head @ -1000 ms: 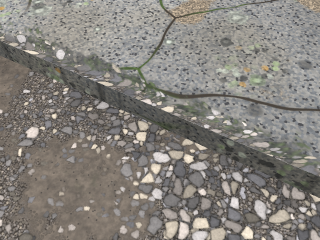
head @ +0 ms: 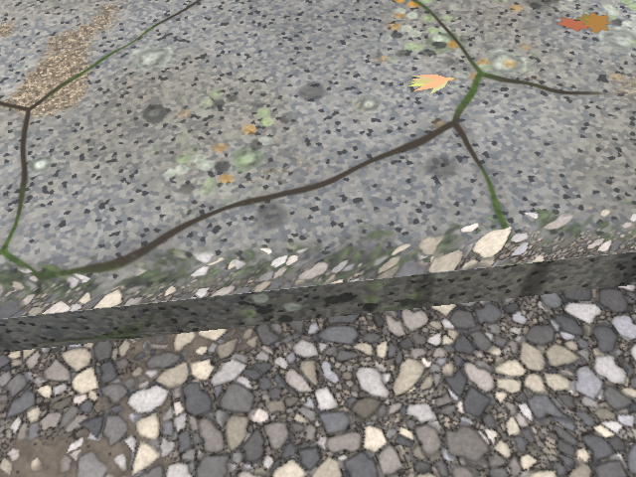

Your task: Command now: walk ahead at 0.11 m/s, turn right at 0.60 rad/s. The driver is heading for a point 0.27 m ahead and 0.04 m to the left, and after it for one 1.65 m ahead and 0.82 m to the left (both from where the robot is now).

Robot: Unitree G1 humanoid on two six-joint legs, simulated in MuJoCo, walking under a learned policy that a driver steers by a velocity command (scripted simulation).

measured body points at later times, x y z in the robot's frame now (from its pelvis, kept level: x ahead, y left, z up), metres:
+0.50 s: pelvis +0.11 +0.02 +0.01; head +0.14 +0.04 +0.46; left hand +0.24 +0.27 -0.12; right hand +0.17 -0.26 -0.10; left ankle +0.14 +0.09 -0.73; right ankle +0.05 -0.10 -0.68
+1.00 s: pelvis +0.18 -0.03 +0.01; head +0.21 -0.04 +0.46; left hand +0.28 +0.28 -0.07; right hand +0.38 -0.31 -0.10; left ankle +0.12 +0.09 -0.66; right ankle +0.22 -0.14 -0.73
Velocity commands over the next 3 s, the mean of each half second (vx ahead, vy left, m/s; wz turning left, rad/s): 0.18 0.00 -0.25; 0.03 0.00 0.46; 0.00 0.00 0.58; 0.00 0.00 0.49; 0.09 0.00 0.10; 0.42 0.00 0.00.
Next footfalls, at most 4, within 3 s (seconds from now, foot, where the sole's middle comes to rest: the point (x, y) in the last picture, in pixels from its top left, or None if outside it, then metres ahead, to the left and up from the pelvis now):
0.36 left None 0.18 0.09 -0.77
0.86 right None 0.26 -0.13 -0.77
1.30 left None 0.19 0.12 -0.77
1.80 right None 0.32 -0.05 -0.77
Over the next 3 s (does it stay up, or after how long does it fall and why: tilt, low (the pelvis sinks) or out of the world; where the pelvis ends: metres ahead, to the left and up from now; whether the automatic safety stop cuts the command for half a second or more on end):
stays up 0.39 0.18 0.00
